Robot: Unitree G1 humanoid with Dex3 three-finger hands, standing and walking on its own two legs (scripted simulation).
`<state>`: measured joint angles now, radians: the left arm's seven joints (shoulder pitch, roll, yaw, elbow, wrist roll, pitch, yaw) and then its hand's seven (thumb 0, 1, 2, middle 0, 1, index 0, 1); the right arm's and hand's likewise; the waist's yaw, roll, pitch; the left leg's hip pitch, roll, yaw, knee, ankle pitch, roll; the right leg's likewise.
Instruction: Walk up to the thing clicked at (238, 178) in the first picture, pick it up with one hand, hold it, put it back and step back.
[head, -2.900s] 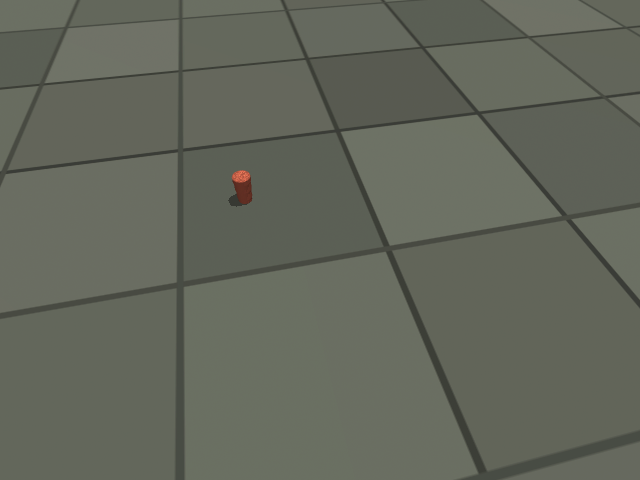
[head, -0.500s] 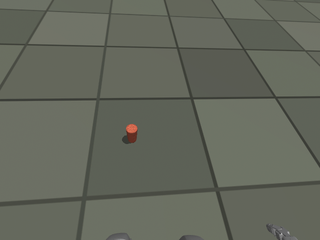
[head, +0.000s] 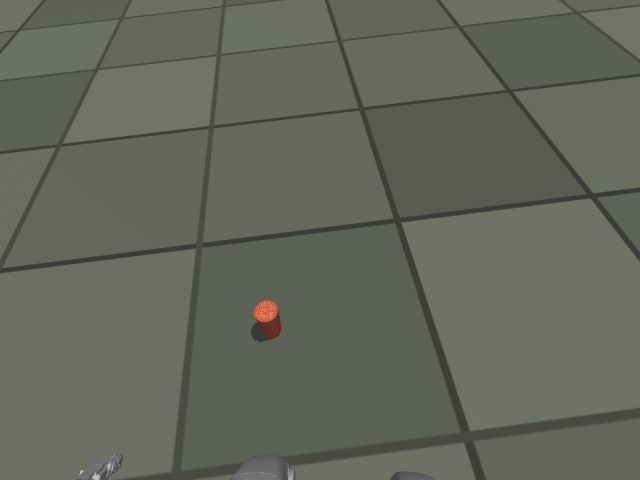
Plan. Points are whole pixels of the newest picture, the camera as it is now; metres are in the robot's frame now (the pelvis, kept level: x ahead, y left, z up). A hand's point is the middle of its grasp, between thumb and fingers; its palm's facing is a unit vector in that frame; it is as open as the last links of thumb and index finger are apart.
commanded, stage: walk up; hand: left
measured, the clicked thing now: (269, 320) +0.66 +0.23 -0.70
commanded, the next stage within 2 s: none
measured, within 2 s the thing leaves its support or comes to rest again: neither
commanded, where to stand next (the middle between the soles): +0.32 +0.03 m, yaw +0 degrees
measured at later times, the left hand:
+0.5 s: hand (137, 435) +0.20 +0.30 -0.14, palm faces -0.05 -0.94 -0.34, open 7.4 cm
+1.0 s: hand (163, 367) +0.30 +0.29 -0.15, palm faces +0.01 -0.91 -0.42, open 7.4 cm
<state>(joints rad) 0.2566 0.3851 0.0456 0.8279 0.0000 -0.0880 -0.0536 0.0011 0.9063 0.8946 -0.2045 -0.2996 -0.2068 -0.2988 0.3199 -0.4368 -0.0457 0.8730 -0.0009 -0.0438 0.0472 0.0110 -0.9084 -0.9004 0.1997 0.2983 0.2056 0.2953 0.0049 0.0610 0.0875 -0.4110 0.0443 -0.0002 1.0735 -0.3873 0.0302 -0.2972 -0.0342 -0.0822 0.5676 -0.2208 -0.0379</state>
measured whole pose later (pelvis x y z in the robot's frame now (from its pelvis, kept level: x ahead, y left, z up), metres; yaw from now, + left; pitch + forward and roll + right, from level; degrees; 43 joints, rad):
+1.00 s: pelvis +0.24 +0.01 -0.02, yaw +1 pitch -2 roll +1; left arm 0.21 0.41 0.01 0.92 0.00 -0.03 0.01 0.00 0.90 0.89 -0.21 -0.30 -0.21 -0.30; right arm 0.19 -0.40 -0.04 0.94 -0.01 0.00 0.02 0.01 -0.91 -0.90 0.20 0.30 0.21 0.30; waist 0.02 0.00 0.10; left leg -0.36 0.03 0.03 0.70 -0.30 -0.01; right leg -0.39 -0.08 -0.03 0.75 -0.34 0.01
